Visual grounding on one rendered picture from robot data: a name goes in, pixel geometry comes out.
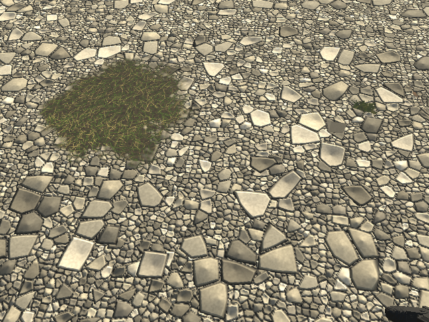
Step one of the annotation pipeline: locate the robot right hand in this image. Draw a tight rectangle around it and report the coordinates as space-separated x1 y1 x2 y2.
385 306 429 322

